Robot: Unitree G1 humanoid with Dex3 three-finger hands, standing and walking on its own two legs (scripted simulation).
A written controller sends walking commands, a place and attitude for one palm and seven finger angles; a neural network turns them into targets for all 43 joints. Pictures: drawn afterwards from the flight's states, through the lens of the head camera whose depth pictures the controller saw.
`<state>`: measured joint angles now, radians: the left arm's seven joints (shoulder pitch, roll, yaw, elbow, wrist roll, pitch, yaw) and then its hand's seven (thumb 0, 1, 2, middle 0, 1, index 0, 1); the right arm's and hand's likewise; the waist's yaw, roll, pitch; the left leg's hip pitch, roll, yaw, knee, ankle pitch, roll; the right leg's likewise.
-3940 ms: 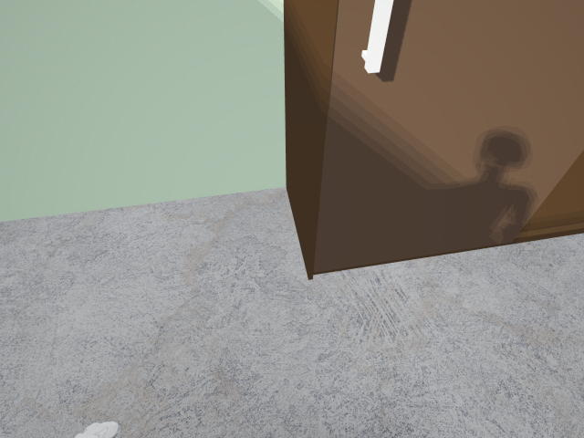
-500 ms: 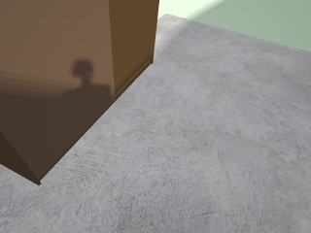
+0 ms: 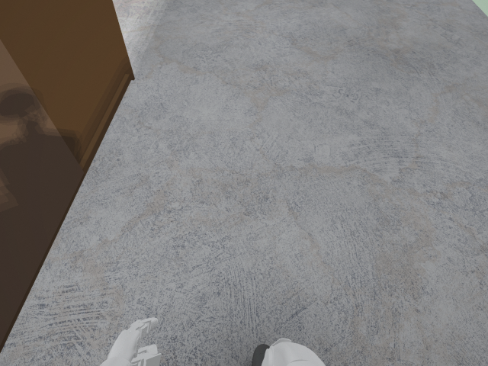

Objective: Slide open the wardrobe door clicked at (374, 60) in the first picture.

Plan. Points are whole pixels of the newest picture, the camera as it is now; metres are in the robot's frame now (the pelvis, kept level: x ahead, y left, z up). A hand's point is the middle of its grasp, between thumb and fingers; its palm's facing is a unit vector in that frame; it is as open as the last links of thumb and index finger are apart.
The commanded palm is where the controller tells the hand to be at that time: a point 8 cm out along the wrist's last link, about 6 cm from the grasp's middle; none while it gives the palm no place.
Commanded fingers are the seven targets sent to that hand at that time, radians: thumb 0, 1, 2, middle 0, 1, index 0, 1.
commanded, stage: walk to a spot facing it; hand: left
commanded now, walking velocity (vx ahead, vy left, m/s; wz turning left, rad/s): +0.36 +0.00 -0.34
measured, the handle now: out of the picture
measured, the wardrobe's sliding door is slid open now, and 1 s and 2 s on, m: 0.00 0.00 0.00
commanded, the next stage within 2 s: turn to face it in 0.66 s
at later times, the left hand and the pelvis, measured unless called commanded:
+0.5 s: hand (128, 359) +0.16 +0.21 -0.17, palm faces +0.01 -0.99 -0.16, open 7.4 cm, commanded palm none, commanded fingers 0.00 0.90 0.90 -0.20 -0.30 -0.20 -0.30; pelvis +0.20 +0.03 +0.01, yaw -8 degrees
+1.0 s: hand (182, 213) +0.45 +0.14 -0.15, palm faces -0.31 -0.93 -0.21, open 7.4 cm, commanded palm none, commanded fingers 0.00 0.90 0.90 -0.20 -0.30 -0.20 -0.30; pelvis +0.29 +0.00 +0.01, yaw -16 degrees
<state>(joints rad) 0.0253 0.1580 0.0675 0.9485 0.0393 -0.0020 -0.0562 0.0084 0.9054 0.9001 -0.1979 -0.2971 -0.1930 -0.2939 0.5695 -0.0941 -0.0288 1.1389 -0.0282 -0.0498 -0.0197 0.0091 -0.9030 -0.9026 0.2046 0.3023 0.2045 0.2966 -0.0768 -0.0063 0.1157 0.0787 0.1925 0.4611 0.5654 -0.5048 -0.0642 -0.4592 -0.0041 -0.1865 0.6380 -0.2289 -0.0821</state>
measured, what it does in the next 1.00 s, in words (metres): walks ahead, turning right: right foot, then left foot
